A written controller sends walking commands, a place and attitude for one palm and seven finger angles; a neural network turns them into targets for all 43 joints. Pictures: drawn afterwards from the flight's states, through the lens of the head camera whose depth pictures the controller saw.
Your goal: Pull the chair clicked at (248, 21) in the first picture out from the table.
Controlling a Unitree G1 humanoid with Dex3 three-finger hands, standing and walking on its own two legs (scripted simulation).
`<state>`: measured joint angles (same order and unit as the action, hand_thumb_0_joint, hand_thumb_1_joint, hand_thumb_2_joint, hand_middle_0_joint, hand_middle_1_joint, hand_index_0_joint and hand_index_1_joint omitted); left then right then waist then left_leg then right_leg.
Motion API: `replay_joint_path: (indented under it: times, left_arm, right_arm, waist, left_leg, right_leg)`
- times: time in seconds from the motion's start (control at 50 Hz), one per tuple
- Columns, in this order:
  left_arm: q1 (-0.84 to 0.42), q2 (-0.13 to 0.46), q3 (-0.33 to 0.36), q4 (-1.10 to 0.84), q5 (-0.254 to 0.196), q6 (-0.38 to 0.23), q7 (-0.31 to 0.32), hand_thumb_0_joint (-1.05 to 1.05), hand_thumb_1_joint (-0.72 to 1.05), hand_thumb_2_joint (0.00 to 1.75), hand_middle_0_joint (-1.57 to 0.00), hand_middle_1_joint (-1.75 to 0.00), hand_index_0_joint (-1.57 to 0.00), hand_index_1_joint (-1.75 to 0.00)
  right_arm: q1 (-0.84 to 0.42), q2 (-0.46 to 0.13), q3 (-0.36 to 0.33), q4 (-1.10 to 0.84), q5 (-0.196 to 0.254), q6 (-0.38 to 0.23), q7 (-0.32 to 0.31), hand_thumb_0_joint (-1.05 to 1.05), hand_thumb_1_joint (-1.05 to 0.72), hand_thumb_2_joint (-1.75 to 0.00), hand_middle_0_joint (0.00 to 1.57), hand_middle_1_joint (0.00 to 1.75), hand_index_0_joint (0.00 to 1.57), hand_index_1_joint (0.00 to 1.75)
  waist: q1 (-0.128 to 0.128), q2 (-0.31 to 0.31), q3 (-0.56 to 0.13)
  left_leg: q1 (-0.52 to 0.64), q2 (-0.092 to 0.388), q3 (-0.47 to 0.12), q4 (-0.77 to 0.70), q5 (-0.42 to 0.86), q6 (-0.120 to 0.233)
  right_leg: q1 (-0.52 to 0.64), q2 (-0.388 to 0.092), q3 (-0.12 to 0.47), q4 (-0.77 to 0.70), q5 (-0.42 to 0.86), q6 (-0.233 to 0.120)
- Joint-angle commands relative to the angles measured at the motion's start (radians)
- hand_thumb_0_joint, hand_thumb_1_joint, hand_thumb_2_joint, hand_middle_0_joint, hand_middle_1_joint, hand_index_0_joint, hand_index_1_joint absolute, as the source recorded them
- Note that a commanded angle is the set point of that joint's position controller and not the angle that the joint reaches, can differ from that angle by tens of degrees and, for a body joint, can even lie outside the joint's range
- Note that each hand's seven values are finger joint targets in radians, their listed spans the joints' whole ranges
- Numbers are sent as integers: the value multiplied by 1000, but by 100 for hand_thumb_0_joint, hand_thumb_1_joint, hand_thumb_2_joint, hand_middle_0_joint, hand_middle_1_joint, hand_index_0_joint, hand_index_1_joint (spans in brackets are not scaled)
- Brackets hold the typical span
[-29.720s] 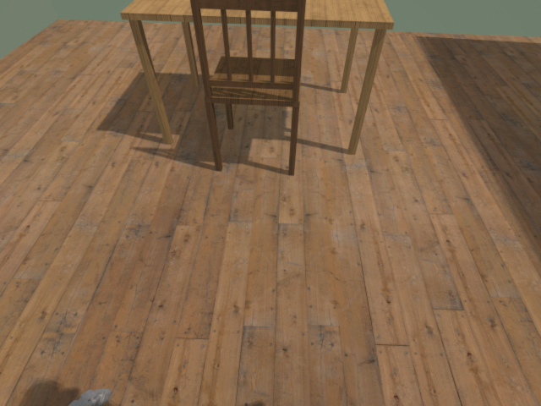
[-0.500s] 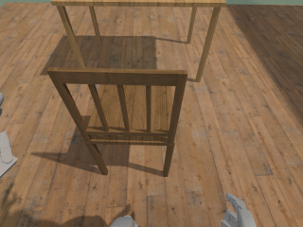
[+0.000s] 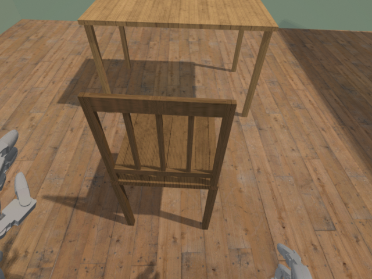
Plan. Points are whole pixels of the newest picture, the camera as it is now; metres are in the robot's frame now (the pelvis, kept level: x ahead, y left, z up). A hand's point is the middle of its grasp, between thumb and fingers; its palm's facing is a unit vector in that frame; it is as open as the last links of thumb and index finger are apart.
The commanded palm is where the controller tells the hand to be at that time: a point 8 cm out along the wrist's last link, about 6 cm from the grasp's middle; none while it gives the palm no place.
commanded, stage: let the arm hang, fingers relaxed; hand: left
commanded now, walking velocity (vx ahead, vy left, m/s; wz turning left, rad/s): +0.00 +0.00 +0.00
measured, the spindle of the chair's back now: (161, 144) +0.53 +0.12 -0.09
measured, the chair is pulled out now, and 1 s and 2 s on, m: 0.73 0.73 0.73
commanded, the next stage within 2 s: look to check the result in 1.18 s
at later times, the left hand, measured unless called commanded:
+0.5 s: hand out of the picture +0.01 +0.19 -0.17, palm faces +0.03 -0.98 -0.21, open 6.9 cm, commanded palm none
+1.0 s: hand out of the picture +0.02 +0.16 -0.17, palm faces +0.00 -0.98 -0.21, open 7.3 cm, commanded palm none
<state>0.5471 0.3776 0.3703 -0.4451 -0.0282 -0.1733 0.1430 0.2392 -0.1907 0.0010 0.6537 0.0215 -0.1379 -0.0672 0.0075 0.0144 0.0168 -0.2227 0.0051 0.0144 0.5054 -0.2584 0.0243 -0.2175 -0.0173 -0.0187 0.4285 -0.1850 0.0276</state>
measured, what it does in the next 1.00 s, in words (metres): stands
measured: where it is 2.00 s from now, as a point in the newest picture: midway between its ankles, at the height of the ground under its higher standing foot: outside the picture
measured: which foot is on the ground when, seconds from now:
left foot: down 0.00-1.00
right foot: down 0.00-1.00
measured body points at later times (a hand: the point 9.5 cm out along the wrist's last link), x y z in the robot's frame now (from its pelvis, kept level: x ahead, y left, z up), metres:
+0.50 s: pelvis +0.01 +0.00 +0.00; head +0.04 +0.01 +0.45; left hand +0.01 +0.24 -0.15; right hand +0.02 -0.24 -0.15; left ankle +0.01 +0.10 -0.74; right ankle +0.03 -0.14 -0.74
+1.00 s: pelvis +0.02 -0.01 +0.00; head +0.03 -0.02 +0.45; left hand +0.02 +0.21 -0.15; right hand +0.00 -0.21 -0.16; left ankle +0.01 +0.10 -0.74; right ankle +0.03 -0.14 -0.74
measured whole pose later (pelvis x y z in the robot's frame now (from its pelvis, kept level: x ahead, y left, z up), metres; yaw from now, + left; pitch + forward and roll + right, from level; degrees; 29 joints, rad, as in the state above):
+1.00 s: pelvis +0.02 -0.01 +0.00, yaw +0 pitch -1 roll +0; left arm 0.28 0.13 -0.02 1.10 0.01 0.00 0.04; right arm 0.32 -0.11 -0.01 1.09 -0.01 0.01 -0.03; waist -0.01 0.03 0.05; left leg -0.16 -0.01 0.02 0.42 -0.24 0.02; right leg -0.19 -0.03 -0.02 0.41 -0.20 0.02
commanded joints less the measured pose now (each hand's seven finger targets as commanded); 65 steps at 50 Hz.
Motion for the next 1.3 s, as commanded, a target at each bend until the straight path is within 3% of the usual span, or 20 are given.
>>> replay_joint_path:
  times: [0.0, 0.04, 0.06, 0.08, 0.1, 0.16, 0.22, 0.28, 0.38, 0.4, 0.48, 0.54, 0.56, 0.6, 0.82, 0.88, 1.04, 1.06, 1.14, 1.28]
  left_arm:
    - [-53, 224, 154, -254, -15, -78, 29, 0, 90, 90, -20, -30, -20, -30]
    - [-27, 218, 159, -234, -21, -76, 27, 0, 90, 90, -20, -30, -20, -30]
    - [-88, -40, -311, 589, 74, 35, -94, 0, 90, 90, -20, -30, -20, -30]
    - [-59, -71, -242, 616, 67, 132, -126, 0, 90, 90, -20, -30, -20, -30]
    - [-77, -92, -259, 641, 59, 156, -125, 0, 90, 90, -20, -30, -20, -30]
    - [-189, -68, -293, 794, 61, 166, -119, 0, 90, 90, -20, -30, -20, -30]
    - [-243, -55, -317, 987, 54, 175, -114, 0, 90, 90, -20, -30, -20, -30]
    - [-258, -41, -340, 1167, 46, 174, -111, 0, 90, 90, -20, -30, -20, -30]
    - [-219, -82, -343, 1341, 42, 164, -107, 0, 90, 90, -20, -30, -20, -30]
    - [-221, -83, -349, 1360, 39, 163, -108, 0, 90, 90, -20, -30, -20, -30]
    - [-220, -92, -366, 1426, 36, 164, -109, 0, 90, 90, -20, -30, -20, -30]
    - [-206, -99, -373, 1465, 33, 163, -106, 0, 90, 90, -20, -30, -20, -30]
    - [-210, -96, -376, 1473, 33, 165, -107, 0, 90, 90, -20, -30, -20, -30]
    - [-200, -104, -380, 1492, 32, 166, -105, 0, 90, 90, -20, -30, -20, -30]
    - [-183, -139, -379, 1525, 32, 164, -98, 0, 90, 90, -20, -30, -20, -30]
    - [-187, -150, -379, 1525, 32, 163, -95, 0, 90, 90, -20, -30, -20, -30]
    - [-184, -157, -375, 1519, 33, 160, -97, 0, 90, 90, -20, -30, -20, -30]
    - [-186, -154, -376, 1519, 33, 161, -97, 0, 90, 90, -20, -30, -20, -30]
    - [-179, -157, -374, 1518, 32, 158, -97, 0, 90, 90, -20, -30, -20, -30]
    - [-176, -165, -376, 1521, 33, 162, -97, 0, 90, 90, -20, -30, -20, -30]
  right_arm:
    - [-107, -130, -47, -161, 6, -57, -10, 0, -90, -90, 20, 30, 20, 30]
    - [-108, -127, -49, -162, 8, -54, -7, 0, -90, -90, 20, 30, 20, 30]
    - [-95, -176, -87, 102, -11, -112, 81, 0, -90, -90, 20, 30, 20, 30]
    - [9, -171, -81, 91, -23, 2, 86, 0, -90, -90, 20, 30, 20, 30]
    - [5, -127, -69, 71, -23, 46, 82, 0, -90, -90, 20, 30, 20, 30]
    - [-17, -134, -61, 60, -40, 96, 81, 0, -90, -90, 20, 30, 20, 30]
    - [-46, -143, -54, 105, -43, 124, 75, 0, -90, -90, 20, 30, 20, 30]
    - [-52, -140, -41, 166, -39, 130, 70, 0, -90, -90, 20, 30, 20, 30]
    - [27, -95, -38, 258, -37, 134, 55, 0, -90, -90, 20, 30, 20, 30]
    - [40, -90, -37, 270, -36, 134, 54, 0, -90, -90, 20, 30, 20, 30]
    - [94, -86, -40, 314, -31, 138, 50, 0, -90, -90, 20, 30, 20, 30]
    - [132, -79, -35, 346, -29, 132, 46, 0, -90, -90, 20, 30, 20, 30]
    - [133, -75, -34, 355, -28, 135, 46, 0, -90, -90, 20, 30, 20, 30]
    - [147, -71, -31, 371, -28, 133, 44, 0, -90, -90, 20, 30, 20, 30]
    - [178, -28, -25, 419, -29, 132, 40, 0, -90, -90, 20, 30, 20, 30]
    - [178, -18, -26, 423, -30, 136, 39, 0, -90, -90, 20, 30, 20, 30]
    - [192, -5, -30, 429, -30, 135, 37, 0, -90, -90, 20, 30, 20, 30]
    - [189, -4, -29, 427, -29, 136, 37, 0, -90, -90, 20, 30, 20, 30]
    - [196, -3, -28, 432, -30, 131, 36, 0, -90, -90, 20, 30, 20, 30]
    - [200, -1, -28, 433, -29, 135, 34, 0, -90, -90, 20, 30, 20, 30]
  waist:
    - [2, 70, -46]
    - [3, 59, -70]
    - [-78, -23, -24]
    - [-41, -21, -111]
    - [-31, -46, -135]
    - [-22, -144, -92]
    - [-1, -85, -60]
    - [7, 63, -29]
    - [0, 151, -35]
    - [-2, 145, -35]
    - [-7, 8, 12]
    - [-10, -5, -8]
    - [-8, -10, 27]
    - [-9, -21, 20]
    - [-8, -20, 51]
    - [-9, -24, 89]
    - [-12, -21, 66]
    - [-11, -11, 90]
    - [-11, 0, 55]
    - [-15, -16, 94]
  left_leg:
    - [-53, 96, -117, -167, -22, 23]
    - [-19, 102, -114, -160, 59, 19]
    - [-11, 97, -107, -9, 376, 6]
    - [-18, 110, -108, 4, 481, 13]
    - [-33, 113, -133, 2, 419, 25]
    - [-80, 74, -153, -3, 280, 29]
    - [-51, 69, -157, -57, 267, 30]
    - [-24, 72, -141, -118, 233, 23]
    - [19, 78, -124, -151, 123, 24]
    - [20, 78, -121, -152, 112, 22]
    - [20, 87, -124, -167, 89, 26]
    - [49, 89, -115, -160, 136, 27]
    - [31, 87, -115, -165, 122, 27]
    - [39, 86, -114, -163, 126, 27]
    - [33, 80, -99, -168, 122, 26]
    - [20, 78, -94, -172, 108, 24]
    - [29, 76, -90, -160, 109, 23]
    - [19, 76, -91, -166, 102, 23]
    - [42, 79, -89, -159, 136, 23]
    - [27, 79, -91, -163, 103, 22]
  right_leg:
    - [81, -64, 87, -77, 29, -37]
    - [99, -68, 81, -69, 93, -37]
    - [-65, -83, -9, 87, 257, -46]
    - [-26, -99, 19, 95, 262, -34]
    - [-15, -88, 4, 92, 193, -41]
    - [1, -99, 40, 72, 156, -69]
    - [16, -91, 57, 34, 123, -69]
    - [40, -75, 68, -17, 81, -51]
    - [58, -75, 62, -84, 41, -53]
    - [63, -76, 60, -88, 40, -55]
    - [34, -78, 57, -107, 11, -57]
    - [39, -82, 61, -102, 34, -57]
    - [31, -82, 55, -109, 20, -60]
    - [29, -83, 58, -104, 17, -59]
    - [11, -81, 66, -100, 7, -58]
    - [-9, -78, 71, -106, -4, -60]
    - [1, -77, 74, -109, 4, -60]
    - [-9, -76, 69, -111, -3, -62]
    - [4, -79, 70, -102, 23, -63]
    - [-19, -74, 74, -109, -10, -65]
